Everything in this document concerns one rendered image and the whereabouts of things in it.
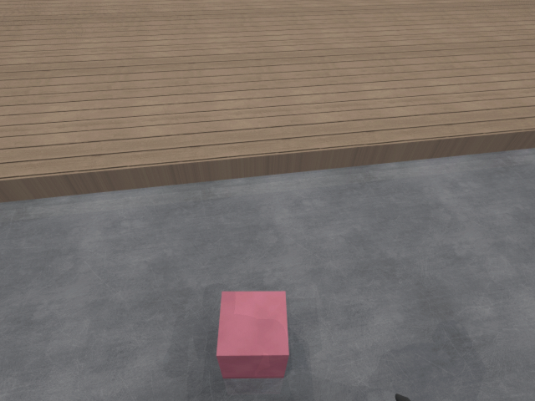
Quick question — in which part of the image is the carton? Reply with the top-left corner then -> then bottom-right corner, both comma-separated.
217,292 -> 289,378

